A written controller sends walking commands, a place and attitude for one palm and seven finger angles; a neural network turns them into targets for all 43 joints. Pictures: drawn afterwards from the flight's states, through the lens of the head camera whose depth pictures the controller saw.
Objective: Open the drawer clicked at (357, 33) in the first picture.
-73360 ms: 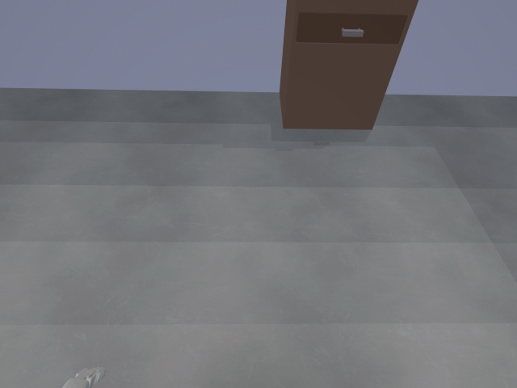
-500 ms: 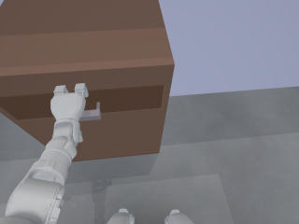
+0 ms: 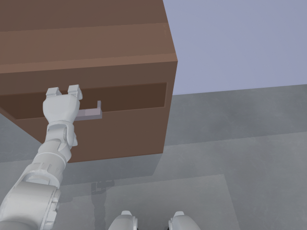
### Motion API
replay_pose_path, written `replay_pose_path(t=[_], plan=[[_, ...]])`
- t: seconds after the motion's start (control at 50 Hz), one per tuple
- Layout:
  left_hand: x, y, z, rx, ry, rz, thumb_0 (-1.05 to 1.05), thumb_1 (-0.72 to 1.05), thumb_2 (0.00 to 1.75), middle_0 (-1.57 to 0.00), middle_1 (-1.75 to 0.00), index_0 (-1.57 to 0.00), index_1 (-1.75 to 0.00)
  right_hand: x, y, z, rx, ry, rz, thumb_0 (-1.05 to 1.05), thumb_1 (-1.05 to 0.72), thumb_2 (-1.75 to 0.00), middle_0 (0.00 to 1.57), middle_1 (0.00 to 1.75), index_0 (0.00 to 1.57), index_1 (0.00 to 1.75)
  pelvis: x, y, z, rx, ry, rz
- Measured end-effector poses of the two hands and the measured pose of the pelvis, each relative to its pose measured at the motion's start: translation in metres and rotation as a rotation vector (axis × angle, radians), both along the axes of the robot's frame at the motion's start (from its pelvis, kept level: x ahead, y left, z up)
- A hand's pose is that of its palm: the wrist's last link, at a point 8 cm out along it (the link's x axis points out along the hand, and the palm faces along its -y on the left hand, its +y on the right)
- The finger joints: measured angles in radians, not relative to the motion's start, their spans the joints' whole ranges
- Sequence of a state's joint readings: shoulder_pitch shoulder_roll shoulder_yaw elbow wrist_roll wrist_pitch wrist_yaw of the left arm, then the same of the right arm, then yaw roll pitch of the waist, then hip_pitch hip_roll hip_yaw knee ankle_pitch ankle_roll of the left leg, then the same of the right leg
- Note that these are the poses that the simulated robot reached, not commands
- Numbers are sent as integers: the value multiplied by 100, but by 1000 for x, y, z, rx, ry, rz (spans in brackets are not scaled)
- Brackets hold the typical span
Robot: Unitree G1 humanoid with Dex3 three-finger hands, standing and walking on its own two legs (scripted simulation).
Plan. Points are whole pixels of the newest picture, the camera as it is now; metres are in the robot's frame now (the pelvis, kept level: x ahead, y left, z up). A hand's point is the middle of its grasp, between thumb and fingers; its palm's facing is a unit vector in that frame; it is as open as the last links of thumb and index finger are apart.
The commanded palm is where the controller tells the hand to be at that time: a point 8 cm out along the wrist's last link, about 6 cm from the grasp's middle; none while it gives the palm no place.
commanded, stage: re-aim the fingers above the handle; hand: left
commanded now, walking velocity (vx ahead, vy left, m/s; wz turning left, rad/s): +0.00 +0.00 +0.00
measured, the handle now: (86, 109) +0.49 +0.23 -0.08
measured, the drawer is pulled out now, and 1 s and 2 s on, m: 0.00 0.00 0.00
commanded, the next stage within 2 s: lower the fingers behind the handle in 1.20 s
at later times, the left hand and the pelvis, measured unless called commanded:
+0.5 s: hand (83, 110) +0.45 +0.21 -0.01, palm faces -0.02 +0.02 -1.00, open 13.4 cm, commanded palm +0.43 +0.23 +0.03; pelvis -0.01 +0.00 +0.00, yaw +0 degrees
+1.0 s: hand (82, 110) +0.45 +0.21 -0.01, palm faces +0.02 +0.00 -1.00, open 13.5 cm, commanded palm +0.43 +0.24 +0.03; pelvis -0.02 +0.00 -0.01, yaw +0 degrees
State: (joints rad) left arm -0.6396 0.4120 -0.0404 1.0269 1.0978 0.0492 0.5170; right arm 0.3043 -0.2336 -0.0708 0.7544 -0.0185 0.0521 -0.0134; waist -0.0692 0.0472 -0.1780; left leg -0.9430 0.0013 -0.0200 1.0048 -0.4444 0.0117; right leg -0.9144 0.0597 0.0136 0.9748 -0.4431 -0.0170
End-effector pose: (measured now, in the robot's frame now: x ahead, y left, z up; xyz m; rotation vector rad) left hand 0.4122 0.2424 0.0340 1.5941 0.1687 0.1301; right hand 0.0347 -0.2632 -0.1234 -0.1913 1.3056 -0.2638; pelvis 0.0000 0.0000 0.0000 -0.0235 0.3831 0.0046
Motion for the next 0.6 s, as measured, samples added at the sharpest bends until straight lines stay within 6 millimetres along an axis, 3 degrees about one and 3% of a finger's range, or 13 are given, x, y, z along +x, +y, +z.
replay_pose_path(t=[0.2, 0.4, 0.6], plan=[[17, -49, 7, -98, -20, -166, 0, -49, 30, -35, -122, -32, -120, 18, 3, 9, -33, -68, 15, 0, -90, -90, 20, 30, 20, 30, 3, 2, 1, -7, -6, 12], [16, -42, 2, -1, -64, -102, 0, -49, 30, -37, -125, -36, -125, 6, 7, -7, 11, -30, 16, 0, -90, -90, 20, 30, 20, 30, -10, 2, -6, 7, 9, -8], [17, -36, 9, -29, 26, -86, 0, -49, 30, -34, -122, -37, -123, -23, 2, 3, -11, 5, -20, 0, -90, -90, 20, 30, 21, 30, -14, -3, 0, 8, -7, -7]])
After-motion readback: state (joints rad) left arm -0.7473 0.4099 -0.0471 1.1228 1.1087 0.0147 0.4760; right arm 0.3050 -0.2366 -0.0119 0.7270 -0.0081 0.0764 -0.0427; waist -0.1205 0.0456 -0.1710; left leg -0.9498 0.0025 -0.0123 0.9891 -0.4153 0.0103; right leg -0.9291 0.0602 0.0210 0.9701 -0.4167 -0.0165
